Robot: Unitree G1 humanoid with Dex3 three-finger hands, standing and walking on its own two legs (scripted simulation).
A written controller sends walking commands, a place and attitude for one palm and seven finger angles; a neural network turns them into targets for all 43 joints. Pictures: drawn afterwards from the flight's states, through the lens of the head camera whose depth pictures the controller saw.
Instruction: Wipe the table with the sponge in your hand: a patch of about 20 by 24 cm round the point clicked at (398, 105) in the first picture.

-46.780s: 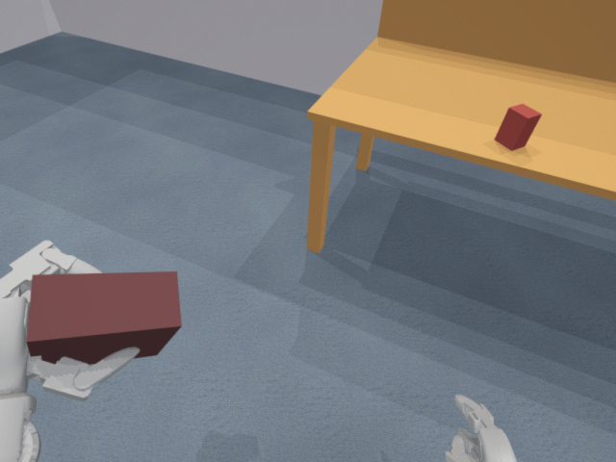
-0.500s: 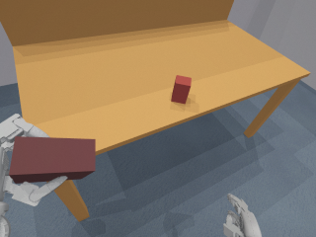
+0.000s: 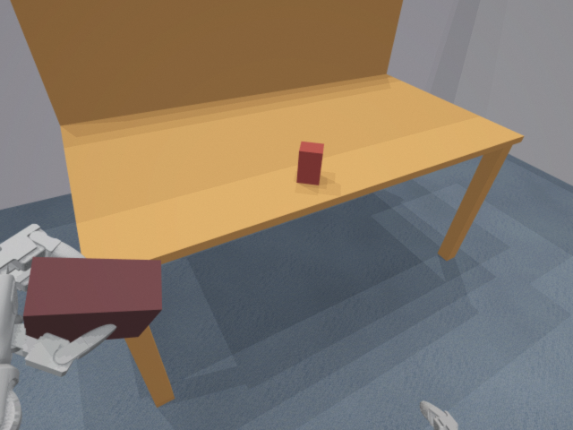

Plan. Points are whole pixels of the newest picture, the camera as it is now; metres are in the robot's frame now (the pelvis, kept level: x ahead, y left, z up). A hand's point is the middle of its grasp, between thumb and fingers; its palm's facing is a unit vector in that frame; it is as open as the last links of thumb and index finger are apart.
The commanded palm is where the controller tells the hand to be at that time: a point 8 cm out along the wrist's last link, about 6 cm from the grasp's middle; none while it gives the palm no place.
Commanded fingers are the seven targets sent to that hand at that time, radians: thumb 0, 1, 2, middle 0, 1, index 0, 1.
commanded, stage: stop stepping back and stand still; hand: left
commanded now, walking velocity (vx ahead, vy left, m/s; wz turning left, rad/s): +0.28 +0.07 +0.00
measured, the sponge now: (112, 302) +0.22 +0.21 +0.15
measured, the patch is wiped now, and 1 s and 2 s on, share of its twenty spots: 1.00 1.00 1.00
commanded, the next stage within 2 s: stand and wait in 0.72 s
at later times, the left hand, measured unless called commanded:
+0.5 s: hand (42, 370) +0.13 +0.23 +0.17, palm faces +0.42 -0.82 -0.39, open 9.9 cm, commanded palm +0.08 +0.26 +0.20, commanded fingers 0.00 0.10 1.30 -1.20 -1.60 -1.20 -1.60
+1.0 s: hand (33, 375) +0.13 +0.23 +0.18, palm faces +0.41 -0.85 -0.33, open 9.9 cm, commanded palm +0.07 +0.28 +0.20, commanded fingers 0.00 0.10 1.30 -1.20 -1.60 -1.20 -1.60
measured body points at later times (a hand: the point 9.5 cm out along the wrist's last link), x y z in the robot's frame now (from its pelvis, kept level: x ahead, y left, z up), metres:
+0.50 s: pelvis -0.07 -0.02 +0.00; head -0.11 -0.03 +0.44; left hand +0.10 +0.27 +0.19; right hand +0.08 -0.25 -0.09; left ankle -0.08 +0.10 -0.71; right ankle -0.03 -0.12 -0.72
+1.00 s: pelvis -0.07 -0.01 +0.01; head -0.09 +0.00 +0.46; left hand +0.10 +0.27 +0.19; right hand +0.10 -0.23 -0.06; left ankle -0.07 +0.10 -0.71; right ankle -0.03 -0.11 -0.71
